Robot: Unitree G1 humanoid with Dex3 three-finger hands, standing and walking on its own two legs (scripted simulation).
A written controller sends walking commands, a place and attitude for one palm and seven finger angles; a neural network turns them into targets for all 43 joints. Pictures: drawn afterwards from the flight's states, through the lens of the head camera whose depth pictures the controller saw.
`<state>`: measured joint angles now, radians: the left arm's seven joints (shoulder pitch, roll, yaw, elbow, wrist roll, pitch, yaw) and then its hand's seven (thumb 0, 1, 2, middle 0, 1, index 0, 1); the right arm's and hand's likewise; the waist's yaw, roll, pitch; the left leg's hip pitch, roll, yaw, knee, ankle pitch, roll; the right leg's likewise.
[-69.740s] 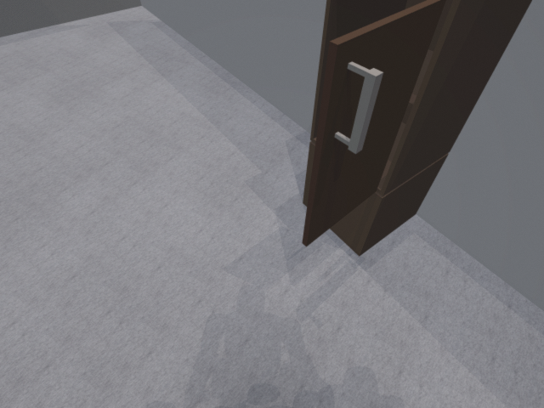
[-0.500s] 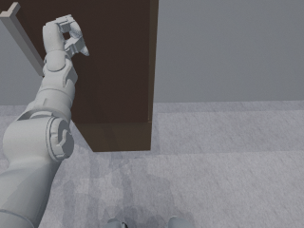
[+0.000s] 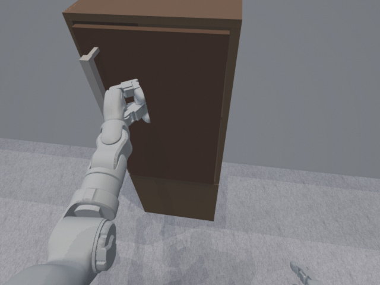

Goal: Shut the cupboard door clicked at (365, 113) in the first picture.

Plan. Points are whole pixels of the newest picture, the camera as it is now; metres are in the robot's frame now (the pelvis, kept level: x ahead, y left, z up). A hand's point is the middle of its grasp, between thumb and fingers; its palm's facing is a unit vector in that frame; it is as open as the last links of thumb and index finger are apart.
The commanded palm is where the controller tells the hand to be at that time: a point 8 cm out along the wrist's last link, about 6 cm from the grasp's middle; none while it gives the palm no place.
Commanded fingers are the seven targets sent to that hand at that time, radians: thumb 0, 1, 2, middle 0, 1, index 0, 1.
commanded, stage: draw the hand back to the body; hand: left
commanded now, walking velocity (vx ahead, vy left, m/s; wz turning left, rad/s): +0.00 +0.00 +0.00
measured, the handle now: (102, 84) +0.55 +0.22 +0.14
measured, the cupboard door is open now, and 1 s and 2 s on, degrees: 0 0 0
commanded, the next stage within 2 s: step back with the hand held close in 1.54 s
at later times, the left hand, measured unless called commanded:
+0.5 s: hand (92, 147) +0.32 +0.17 +0.17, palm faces +0.11 -0.99 -0.04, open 3.1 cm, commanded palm +0.28 +0.22 +0.17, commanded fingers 0.00 0.90 0.90 -1.08 -1.26 -1.08 -1.26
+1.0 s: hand (8, 212) +0.20 +0.26 +0.17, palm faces +0.38 -0.87 -0.30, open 4.8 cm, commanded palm +0.15 +0.30 +0.19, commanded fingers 0.00 0.90 0.90 -0.39 -0.51 -0.39 -0.51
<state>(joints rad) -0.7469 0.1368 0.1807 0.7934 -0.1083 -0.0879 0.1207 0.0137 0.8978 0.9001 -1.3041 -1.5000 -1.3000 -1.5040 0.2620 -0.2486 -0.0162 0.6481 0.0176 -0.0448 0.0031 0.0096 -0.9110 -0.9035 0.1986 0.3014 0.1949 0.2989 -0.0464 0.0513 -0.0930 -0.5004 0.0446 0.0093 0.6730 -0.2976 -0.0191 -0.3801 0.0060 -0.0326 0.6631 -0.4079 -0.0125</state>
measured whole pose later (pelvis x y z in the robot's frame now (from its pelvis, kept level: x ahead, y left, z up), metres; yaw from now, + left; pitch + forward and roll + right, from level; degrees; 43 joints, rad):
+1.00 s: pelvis -0.02 +0.02 +0.02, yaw +0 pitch -5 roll +0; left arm 0.28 0.31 0.25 -0.21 -0.08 -0.10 0.08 0.01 0.89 0.90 -0.66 -0.80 -0.66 -0.80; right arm 0.19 -0.21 0.04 0.64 0.02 -0.05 -0.07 0.02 -0.91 -0.90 0.20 0.30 0.20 0.30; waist 0.05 0.07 0.01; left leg -0.15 0.01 0.03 0.40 -0.16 0.00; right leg -0.04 -0.02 -0.02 0.39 -0.26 0.01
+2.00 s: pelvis -0.01 +0.03 +0.02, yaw +0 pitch +1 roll -1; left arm 0.56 0.44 0.40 -0.48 -0.08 -0.10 0.11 0.01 0.89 0.90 -0.22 -0.30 -0.21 -0.31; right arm 0.16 -0.24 -0.01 0.54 0.03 0.07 -0.09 0.01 -0.91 -0.90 0.20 0.30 0.20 0.30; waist 0.01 0.05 0.01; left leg -0.30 0.01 0.03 0.50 -0.21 0.01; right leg -0.18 -0.02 -0.02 0.47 -0.30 0.03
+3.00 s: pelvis -0.22 +0.04 +0.01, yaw -1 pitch +0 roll -2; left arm 0.56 0.48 0.43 -0.50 -0.07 -0.21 0.13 0.01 0.88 0.90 -0.22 -0.30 -0.21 -0.31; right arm 0.24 -0.20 0.01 0.64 0.01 -0.07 -0.07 0.01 -0.90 -0.90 0.20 0.30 0.20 0.30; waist -0.02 0.00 -0.06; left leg -0.44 0.02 0.02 0.57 -0.15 0.02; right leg -0.12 0.04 0.02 0.54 -0.42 0.00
